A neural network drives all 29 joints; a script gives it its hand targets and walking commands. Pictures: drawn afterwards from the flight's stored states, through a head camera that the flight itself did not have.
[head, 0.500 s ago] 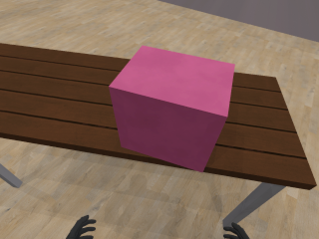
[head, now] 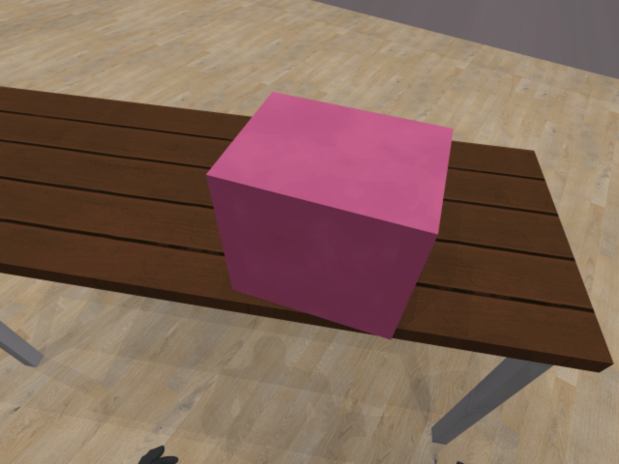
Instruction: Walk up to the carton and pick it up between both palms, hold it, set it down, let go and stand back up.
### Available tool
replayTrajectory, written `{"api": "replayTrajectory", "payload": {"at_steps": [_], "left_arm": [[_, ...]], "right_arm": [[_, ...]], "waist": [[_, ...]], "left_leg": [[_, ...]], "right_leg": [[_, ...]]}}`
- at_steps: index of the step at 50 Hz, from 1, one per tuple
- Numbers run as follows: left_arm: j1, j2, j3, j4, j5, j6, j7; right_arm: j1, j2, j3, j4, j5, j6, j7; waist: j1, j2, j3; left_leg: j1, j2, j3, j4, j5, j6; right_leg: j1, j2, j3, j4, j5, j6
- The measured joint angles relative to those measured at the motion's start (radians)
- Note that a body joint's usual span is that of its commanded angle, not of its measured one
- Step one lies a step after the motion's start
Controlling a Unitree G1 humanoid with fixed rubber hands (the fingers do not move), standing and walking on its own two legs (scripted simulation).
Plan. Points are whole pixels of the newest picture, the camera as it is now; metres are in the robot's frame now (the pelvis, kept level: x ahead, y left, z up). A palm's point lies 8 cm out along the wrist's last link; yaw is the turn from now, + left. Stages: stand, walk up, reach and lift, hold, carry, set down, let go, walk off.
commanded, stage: stand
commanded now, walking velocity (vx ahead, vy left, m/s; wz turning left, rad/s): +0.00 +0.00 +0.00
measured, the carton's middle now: (332, 217) +0.44 -0.02 +0.06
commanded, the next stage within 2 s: walk up in 0.10 s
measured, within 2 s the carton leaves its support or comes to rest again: neither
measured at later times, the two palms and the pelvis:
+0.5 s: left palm out of the picture -0.02 +0.29 -0.11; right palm out of the picture +0.11 -0.22 -0.12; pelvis +0.02 +0.04 +0.00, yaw -1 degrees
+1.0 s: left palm (77, 400) +0.22 +0.34 -0.10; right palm out of the picture +0.05 -0.19 -0.12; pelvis +0.03 +0.11 -0.02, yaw -16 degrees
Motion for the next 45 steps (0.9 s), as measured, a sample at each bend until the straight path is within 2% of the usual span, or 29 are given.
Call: {"api": "replayTrajectory", "payload": {"at_steps": [16, 19, 20, 24, 28, 31, 32, 33, 35, 37, 39, 42, 45], "left_arm": [[0.009, -0.004, 0.012, 0.111, 0.0, -0.007, 0.015], [0.059, -0.009, 0.01, 0.096, 0.028, -0.029, 0.041], [0.081, -0.008, 0.014, 0.099, 0.033, -0.033, 0.052], [0.179, 0.012, 0.033, 0.115, 0.038, -0.049, 0.071], [0.25, 0.043, 0.046, 0.115, 0.033, -0.051, 0.065], [0.261, 0.073, 0.049, 0.088, 0.032, -0.037, 0.046], [0.259, 0.082, 0.047, 0.075, 0.032, -0.03, 0.039], [0.24, 0.097, 0.048, 0.067, 0.031, -0.021, 0.034], [0.188, 0.118, 0.048, 0.04, 0.022, 0.001, 0.032], [0.144, 0.125, 0.046, 0.011, 0.016, 0.019, 0.034], [0.102, 0.132, 0.042, -0.012, 0.016, 0.029, 0.03], [0.052, 0.133, 0.04, -0.045, 0.018, 0.038, 0.013], [0.016, 0.129, 0.037, -0.074, 0.023, 0.051, -0.006]], "right_arm": [[0.01, -0.003, -0.016, 0.113, -0.002, 0.0, -0.011], [0.026, -0.041, -0.027, 0.084, -0.059, 0.021, 0.014], [0.026, -0.057, -0.033, 0.072, -0.068, 0.029, 0.02], [-0.009, -0.111, -0.053, 0.011, -0.077, 0.032, 0.043], [-0.063, -0.124, -0.052, -0.037, -0.061, 0.027, 0.055], [-0.095, -0.107, -0.035, -0.057, -0.034, 0.011, 0.051], [-0.098, -0.102, -0.03, -0.063, -0.03, 0.003, 0.046], [-0.103, -0.086, -0.027, -0.059, -0.028, -0.003, 0.039], [-0.102, -0.057, -0.01, -0.059, -0.019, 0.004, 0.022], [-0.094, -0.043, 0.006, -0.055, 0.0, 0.021, 0.008], [-0.082, -0.04, 0.01, -0.049, 0.005, 0.025, -0.002], [-0.065, -0.06, 0.004, -0.04, -0.004, 0.017, -0.012], [-0.055, -0.095, -0.01, -0.035, -0.013, 0.007, -0.028]], "waist": [[0.001, 0.005, 0.015], [0.014, 0.027, 0.015], [0.021, 0.035, 0.018], [0.044, 0.069, 0.046], [0.066, 0.075, 0.072], [0.08, 0.054, 0.085], [0.078, 0.048, 0.085], [0.072, 0.022, 0.094], [0.07, -0.01, 0.112], [0.051, -0.014, 0.111], [0.027, -0.02, 0.106], [0.005, -0.022, 0.09], [-0.008, -0.014, 0.081]], "left_leg": [[0.05, 0.004, 0.002, -0.048, 0.006, -0.002], [-0.02, -0.004, 0.013, 0.17, -0.183, -0.015], [-0.056, -0.007, 0.014, 0.255, -0.205, -0.022], [-0.188, 0.023, -0.011, 0.42, -0.135, -0.045], [-0.25, 0.074, -0.05, 0.365, -0.056, -0.058], [-0.192, 0.09, -0.054, 0.163, 0.085, -0.04], [-0.155, 0.089, -0.049, 0.1, 0.114, -0.048], [-0.154, 0.072, -0.031, 0.12, 0.077, -0.067], [-0.161, 0.066, 0.003, 0.19, 0.023, -0.06], [-0.141, 0.086, 0.024, 0.187, 0.041, -0.039], [-0.112, 0.098, 0.042, 0.16, 0.043, -0.035], [-0.079, 0.113, 0.074, 0.117, 0.043, -0.033], [-0.067, 0.133, 0.107, 0.091, 0.055, -0.033]], "right_leg": [[0.052, 0.004, 0.001, -0.057, 0.017, -0.003], [0.045, -0.002, 0.005, -0.032, -0.002, -0.001], [0.048, -0.008, 0.007, -0.03, -0.008, 0.002], [0.074, -0.029, 0.028, -0.06, -0.001, 0.035], [0.097, -0.057, 0.064, -0.074, -0.007, 0.073], [0.071, -0.08, 0.106, 0.011, -0.061, 0.094], [0.047, -0.083, 0.123, 0.073, -0.097, 0.088], [0.018, -0.093, 0.154, 0.15, -0.144, 0.071], [-0.055, -0.051, 0.19, 0.34, -0.287, 0.046], [-0.123, -0.001, 0.139, 0.512, -0.341, 0.041], [-0.163, 0.016, 0.072, 0.587, -0.316, 0.043], [-0.177, 0.021, 0.002, 0.565, -0.265, 0.042], [-0.165, 0.014, -0.027, 0.489, -0.23, 0.041]]}}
